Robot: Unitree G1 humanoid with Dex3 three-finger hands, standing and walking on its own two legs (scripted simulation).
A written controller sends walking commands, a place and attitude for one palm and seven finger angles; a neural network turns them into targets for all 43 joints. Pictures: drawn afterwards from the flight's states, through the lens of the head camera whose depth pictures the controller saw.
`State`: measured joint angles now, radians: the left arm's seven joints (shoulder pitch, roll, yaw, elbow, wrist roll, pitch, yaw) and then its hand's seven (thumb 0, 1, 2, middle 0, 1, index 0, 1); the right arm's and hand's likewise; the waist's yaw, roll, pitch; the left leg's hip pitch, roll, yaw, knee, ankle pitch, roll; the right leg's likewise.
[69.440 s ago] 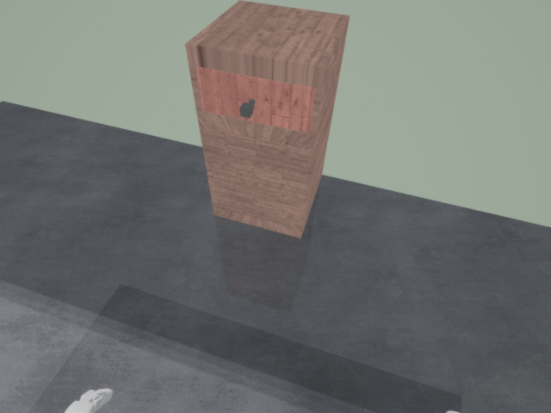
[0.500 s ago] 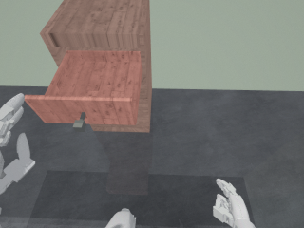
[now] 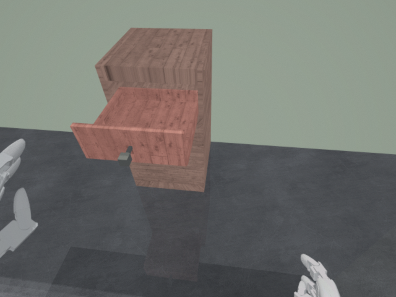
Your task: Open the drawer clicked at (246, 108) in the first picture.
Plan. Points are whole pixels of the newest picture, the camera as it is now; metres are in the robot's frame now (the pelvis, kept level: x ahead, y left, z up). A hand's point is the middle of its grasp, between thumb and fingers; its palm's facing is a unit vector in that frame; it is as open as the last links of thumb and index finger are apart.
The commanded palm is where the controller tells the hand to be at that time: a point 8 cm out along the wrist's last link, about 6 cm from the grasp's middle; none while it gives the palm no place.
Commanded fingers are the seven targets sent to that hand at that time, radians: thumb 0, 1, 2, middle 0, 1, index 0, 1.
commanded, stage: stop stepping back and stand still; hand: left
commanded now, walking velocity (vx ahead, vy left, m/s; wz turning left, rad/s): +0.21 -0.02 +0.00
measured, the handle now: (126, 155) +0.58 +0.27 -0.10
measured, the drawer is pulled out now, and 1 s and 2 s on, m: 0.30 0.30 0.30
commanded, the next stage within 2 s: let the arm hang, fingers relaxed in 0.22 s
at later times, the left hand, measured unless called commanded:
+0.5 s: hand (96, 281) +0.18 +0.23 -0.06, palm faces +0.10 -0.93 -0.35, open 7.4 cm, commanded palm none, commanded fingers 0.00 0.90 0.90 -0.20 -0.30 -0.20 -0.30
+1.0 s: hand out of the picture -0.04 +0.19 -0.16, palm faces +0.05 -0.97 -0.25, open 7.3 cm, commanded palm none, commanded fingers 0.00 0.90 0.90 -0.20 -0.30 -0.20 -0.30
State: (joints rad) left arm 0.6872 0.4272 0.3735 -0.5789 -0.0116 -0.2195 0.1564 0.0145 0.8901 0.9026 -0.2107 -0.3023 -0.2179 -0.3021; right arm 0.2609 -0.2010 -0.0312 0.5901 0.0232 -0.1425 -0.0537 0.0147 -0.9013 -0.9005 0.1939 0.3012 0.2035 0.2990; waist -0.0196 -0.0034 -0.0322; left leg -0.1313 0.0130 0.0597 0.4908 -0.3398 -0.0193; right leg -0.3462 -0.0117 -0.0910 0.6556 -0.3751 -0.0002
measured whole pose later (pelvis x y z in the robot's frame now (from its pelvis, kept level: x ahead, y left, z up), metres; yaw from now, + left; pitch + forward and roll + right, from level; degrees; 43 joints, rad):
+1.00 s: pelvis -0.01 -0.01 +0.01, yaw +2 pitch -2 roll +0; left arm 0.31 0.19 0.01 1.09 0.01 0.02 0.02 0.01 0.92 0.90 -0.20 -0.30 -0.20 -0.30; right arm 0.29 -0.16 -0.01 1.07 -0.02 0.02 -0.02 0.01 -0.91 -0.90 0.19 0.30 0.20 0.30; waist 0.00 0.03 0.08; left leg -0.19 0.01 0.03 0.44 -0.21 0.00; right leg -0.19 0.03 0.03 0.42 -0.19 -0.02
